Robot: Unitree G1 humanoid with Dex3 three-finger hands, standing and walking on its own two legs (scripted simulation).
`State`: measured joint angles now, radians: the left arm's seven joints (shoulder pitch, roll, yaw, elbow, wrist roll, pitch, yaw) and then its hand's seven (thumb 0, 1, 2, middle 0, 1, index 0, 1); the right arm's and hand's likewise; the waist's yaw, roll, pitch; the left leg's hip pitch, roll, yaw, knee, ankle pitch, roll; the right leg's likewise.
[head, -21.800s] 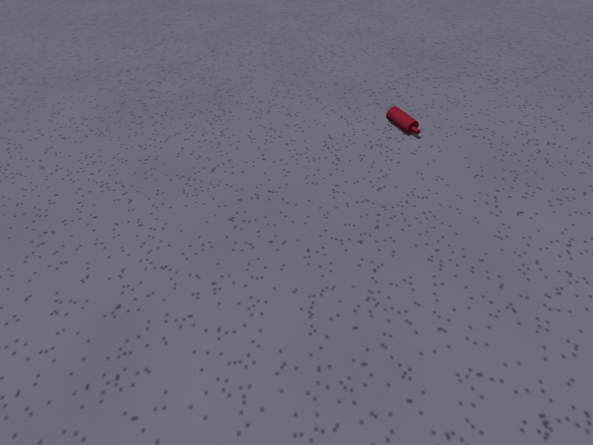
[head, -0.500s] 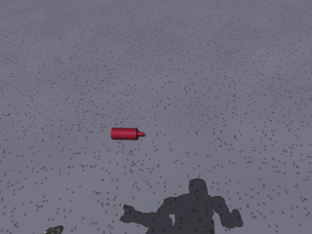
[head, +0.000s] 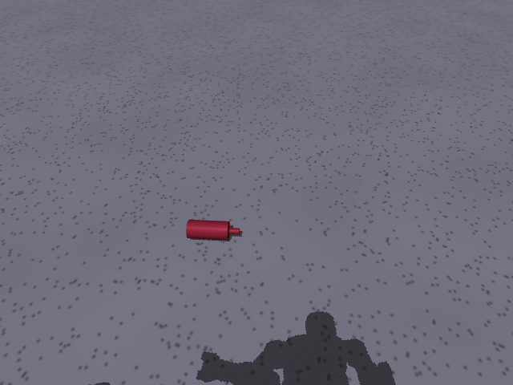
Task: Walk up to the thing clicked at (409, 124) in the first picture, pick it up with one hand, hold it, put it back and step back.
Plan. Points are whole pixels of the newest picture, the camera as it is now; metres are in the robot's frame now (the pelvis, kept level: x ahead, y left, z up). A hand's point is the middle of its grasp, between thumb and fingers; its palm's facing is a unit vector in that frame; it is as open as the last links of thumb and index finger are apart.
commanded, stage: walk up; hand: left
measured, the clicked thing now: (214, 230) +0.86 +0.24 -0.73
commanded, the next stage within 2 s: stand in 0.12 s
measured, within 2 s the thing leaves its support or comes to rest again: neither
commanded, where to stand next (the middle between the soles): +0.47 -0.01 m, yaw -1 degrees
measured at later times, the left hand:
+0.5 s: hand out of the picture +0.08 +0.24 -0.14, palm faces +0.00 -0.94 -0.35, open 7.4 cm
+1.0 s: hand out of the picture +0.09 +0.23 -0.14, palm faces -0.02 -0.94 -0.35, open 7.4 cm
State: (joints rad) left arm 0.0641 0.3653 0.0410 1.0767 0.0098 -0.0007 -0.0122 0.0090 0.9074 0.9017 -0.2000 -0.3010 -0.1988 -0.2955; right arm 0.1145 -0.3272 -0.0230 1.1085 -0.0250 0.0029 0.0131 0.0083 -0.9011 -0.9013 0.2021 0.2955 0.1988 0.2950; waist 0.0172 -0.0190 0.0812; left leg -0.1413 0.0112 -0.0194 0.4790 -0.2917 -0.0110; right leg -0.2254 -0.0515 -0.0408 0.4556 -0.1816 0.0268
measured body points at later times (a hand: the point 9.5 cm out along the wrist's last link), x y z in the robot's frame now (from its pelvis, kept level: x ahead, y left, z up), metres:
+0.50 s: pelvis +0.01 -0.02 +0.01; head +0.02 -0.02 +0.46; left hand +0.08 +0.29 -0.12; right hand +0.11 -0.31 -0.13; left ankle -0.02 +0.13 -0.74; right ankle +0.04 -0.14 -0.74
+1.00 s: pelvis +0.01 -0.02 +0.01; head +0.02 -0.03 +0.46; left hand +0.09 +0.28 -0.12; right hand +0.07 -0.32 -0.13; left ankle -0.02 +0.13 -0.74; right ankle +0.04 -0.14 -0.74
